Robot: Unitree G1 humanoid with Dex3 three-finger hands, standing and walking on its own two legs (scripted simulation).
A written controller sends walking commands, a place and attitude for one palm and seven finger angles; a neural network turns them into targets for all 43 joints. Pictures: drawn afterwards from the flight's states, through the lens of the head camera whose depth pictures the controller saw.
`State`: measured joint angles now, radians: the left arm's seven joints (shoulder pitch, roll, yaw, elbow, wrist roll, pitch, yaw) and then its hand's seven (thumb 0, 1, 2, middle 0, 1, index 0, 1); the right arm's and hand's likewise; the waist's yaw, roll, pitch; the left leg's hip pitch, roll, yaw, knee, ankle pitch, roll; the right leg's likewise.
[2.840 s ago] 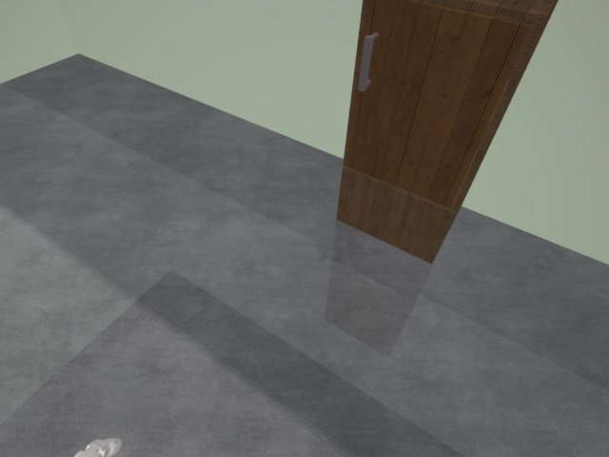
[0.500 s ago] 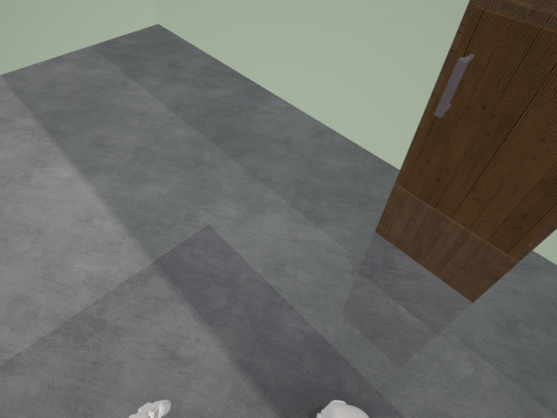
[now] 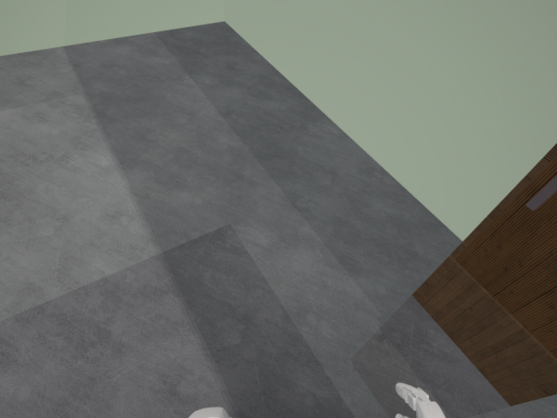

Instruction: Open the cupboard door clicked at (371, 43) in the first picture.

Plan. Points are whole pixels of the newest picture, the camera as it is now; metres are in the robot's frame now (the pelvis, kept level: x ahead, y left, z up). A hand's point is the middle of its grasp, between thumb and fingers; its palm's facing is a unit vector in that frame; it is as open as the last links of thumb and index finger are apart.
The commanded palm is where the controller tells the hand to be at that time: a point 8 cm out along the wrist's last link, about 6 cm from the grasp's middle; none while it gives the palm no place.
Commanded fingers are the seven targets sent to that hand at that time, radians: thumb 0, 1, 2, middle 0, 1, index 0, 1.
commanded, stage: turn to face it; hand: left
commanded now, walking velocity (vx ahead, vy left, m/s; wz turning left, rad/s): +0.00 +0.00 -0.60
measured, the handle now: out of the picture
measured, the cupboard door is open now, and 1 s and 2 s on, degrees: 0 0 0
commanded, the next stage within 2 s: take the last steps up to it in 1.38 s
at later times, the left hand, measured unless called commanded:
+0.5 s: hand (198, 380) +0.18 +0.15 -0.14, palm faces -0.24 -0.92 -0.32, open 7.4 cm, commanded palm none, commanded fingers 0.00 0.90 0.90 -0.20 -0.30 -0.20 -0.30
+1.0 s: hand (205, 358) +0.22 +0.15 -0.16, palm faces -0.52 -0.83 -0.20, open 7.4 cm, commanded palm none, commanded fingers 0.00 0.90 0.90 -0.20 -0.30 -0.20 -0.30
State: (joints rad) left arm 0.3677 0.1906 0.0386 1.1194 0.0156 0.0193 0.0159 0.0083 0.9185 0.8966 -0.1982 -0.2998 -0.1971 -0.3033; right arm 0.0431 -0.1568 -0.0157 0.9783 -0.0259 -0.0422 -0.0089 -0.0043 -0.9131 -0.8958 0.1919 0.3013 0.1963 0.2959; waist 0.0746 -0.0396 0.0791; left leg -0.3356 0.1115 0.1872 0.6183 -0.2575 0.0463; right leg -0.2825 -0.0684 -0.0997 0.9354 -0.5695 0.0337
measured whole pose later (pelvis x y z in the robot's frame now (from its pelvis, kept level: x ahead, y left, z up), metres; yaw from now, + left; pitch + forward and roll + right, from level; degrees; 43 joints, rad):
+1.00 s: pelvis +0.03 +0.02 +0.01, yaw -35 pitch +0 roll -2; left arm 0.17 0.26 0.10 0.91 0.02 0.09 -0.04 0.01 0.91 0.90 -0.20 -0.30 -0.20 -0.30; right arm 0.22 -0.17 -0.03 0.91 -0.03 0.01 -0.02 0.00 -0.91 -0.90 0.20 0.30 0.20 0.30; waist 0.00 -0.03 0.08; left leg -0.21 0.11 0.19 0.49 -0.26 0.01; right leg -0.48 -0.03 -0.02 1.06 -0.42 0.07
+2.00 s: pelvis +0.05 -0.07 +0.01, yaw -54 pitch +1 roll -1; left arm 0.18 0.19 0.06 1.06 0.03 0.02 -0.04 0.01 0.91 0.90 -0.20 -0.30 -0.20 -0.30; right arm 0.45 -0.13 -0.04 1.12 -0.04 -0.03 -0.02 0.00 -0.91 -0.90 0.20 0.30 0.20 0.30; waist -0.07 0.00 0.04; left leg -0.06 0.10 0.18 0.38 -0.33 -0.04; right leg -0.40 -0.08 -0.10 0.66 -0.30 0.02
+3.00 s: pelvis +0.12 -0.26 +0.01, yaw -53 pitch +0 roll +2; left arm 0.16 0.15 0.04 0.98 0.03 0.01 0.03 0.01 0.91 0.90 -0.20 -0.30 -0.20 -0.30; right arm 0.18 -0.21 -0.08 1.04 -0.02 0.07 -0.01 0.00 -0.92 -0.90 0.19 0.30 0.20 0.30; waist 0.00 0.04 0.07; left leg -0.42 0.01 0.01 1.07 -0.45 -0.04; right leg -0.31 -0.05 -0.11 0.54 -0.23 -0.05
